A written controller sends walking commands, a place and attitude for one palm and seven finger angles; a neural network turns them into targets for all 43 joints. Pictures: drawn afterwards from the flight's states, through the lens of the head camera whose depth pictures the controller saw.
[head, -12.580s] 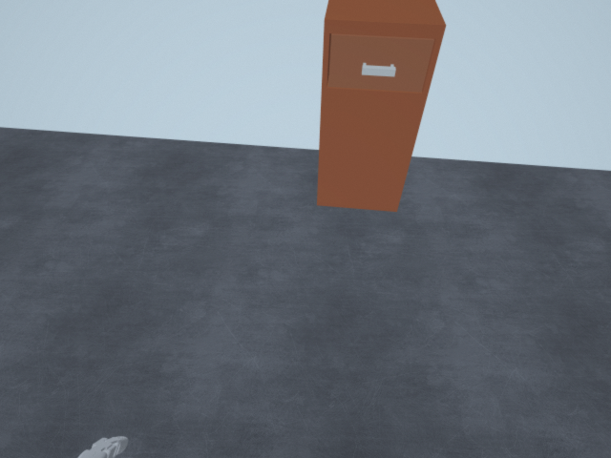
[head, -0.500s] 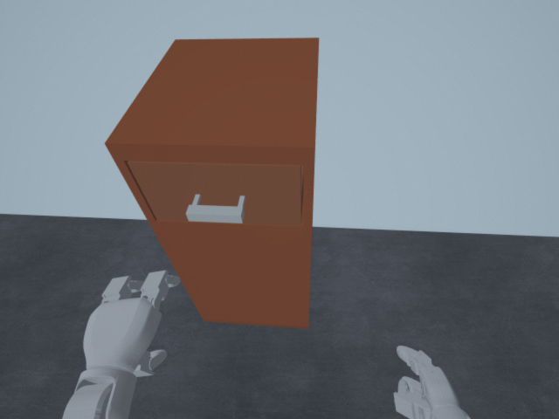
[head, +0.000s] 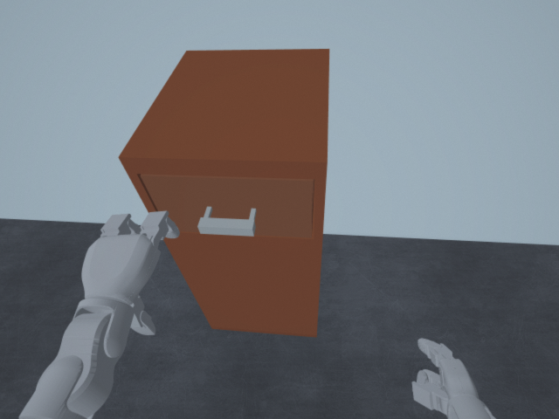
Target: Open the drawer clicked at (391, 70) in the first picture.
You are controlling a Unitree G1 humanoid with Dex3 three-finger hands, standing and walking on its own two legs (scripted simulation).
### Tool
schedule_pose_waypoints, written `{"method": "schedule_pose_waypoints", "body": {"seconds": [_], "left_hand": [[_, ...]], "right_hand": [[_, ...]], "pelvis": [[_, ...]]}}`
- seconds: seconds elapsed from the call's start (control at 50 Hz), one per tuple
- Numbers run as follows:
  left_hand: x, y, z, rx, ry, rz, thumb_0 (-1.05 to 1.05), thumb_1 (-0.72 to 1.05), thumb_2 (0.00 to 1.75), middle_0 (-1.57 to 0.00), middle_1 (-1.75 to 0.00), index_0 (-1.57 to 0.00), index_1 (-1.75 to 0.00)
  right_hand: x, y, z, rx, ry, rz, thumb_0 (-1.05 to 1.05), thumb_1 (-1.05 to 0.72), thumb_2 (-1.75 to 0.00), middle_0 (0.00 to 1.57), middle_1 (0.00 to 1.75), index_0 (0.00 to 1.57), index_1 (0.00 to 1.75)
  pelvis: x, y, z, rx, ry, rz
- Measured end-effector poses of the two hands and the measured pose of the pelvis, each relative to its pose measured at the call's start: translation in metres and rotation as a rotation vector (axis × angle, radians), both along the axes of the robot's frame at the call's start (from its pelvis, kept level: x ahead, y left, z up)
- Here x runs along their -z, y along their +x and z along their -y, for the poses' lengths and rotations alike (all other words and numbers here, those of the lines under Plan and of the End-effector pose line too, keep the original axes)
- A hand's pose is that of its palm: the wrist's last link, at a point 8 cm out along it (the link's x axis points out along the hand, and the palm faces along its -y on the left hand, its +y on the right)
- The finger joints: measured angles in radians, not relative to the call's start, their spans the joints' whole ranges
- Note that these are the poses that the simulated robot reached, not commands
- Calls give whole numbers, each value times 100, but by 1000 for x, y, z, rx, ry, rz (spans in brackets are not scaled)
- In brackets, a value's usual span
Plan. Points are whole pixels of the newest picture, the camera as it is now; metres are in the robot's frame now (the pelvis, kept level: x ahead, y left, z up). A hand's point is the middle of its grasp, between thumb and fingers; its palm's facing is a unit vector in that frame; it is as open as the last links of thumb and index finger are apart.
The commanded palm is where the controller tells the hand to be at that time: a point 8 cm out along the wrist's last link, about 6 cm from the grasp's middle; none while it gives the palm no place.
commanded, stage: raise the hand with hooked fingers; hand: left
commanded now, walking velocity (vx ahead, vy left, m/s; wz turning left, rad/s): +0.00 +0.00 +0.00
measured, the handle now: (229, 219) +0.49 +0.17 -0.06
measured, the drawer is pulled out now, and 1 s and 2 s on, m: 0.00 0.00 0.00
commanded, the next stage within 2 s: move the hooked fingers above the handle in 0.56 s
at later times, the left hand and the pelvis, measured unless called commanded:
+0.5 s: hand (118, 273) +0.28 +0.25 +0.08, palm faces +0.07 -0.10 -0.99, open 13.8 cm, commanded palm +0.25 +0.26 +0.14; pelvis -0.03 +0.02 +0.01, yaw +0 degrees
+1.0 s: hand (151, 260) +0.31 +0.22 +0.07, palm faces +0.06 -0.09 -0.99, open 13.8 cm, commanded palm +0.29 +0.24 +0.12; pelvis -0.04 +0.02 +0.00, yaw +1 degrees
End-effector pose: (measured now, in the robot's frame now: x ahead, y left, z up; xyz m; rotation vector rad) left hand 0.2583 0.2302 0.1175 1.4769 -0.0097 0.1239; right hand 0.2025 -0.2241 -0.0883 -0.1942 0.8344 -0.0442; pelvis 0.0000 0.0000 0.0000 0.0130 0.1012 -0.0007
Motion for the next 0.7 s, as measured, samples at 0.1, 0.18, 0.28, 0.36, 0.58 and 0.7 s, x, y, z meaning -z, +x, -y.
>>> {"method": "schedule_pose_waypoints", "body": {"seconds": [0.1, 0.18, 0.28, 0.36, 0.58, 0.7], "left_hand": [[-20, 13, -18, -71, 9, 14, 0, -47, 31, -31, -118, -32, -118], [-24, 21, -27, -98, -3, -43, 0, -48, 30, -31, -119, -32, -119], [-20, 22, -24, -24, -21, -109, 0, -49, 30, -31, -120, -32, -120], [-15, 10, -17, 58, -28, -109, 0, -49, 30, -31, -120, -32, -120], [-19, -7, -39, -16, 2, 0, 0, -49, 30, -32, -120, -32, -120], [-14, -10, -34, -17, -15, -55, 0, -49, 30, -31, -120, -32, -120]], "right_hand": [[1, -4, -13, -7, 32, -17, 1, -91, -90, 20, 30, 20, 30], [3, -15, -18, -7, 36, -50, 1, -91, -90, 20, 30, 20, 30], [4, -34, -16, 6, 20, -81, 1, -91, -90, 20, 30, 21, 30], [6, -49, -11, 21, 2, -103, 1, -91, -90, 20, 30, 21, 30], [15, -70, -13, 28, 1, -141, 1, -91, -90, 20, 30, 20, 30], [10, -68, -21, 27, 19, -103, 1, -91, -90, 20, 30, 20, 30]], "pelvis": [[-3, -4, -4, -8, -4, 16], [-5, -7, -7, -14, -7, 27], [-7, -12, -11, -9, -11, 34], [-8, -16, -15, -1, -14, 35], [-6, -31, -20, -12, -20, 34], [-7, -33, -21, -13, -20, 49]]}}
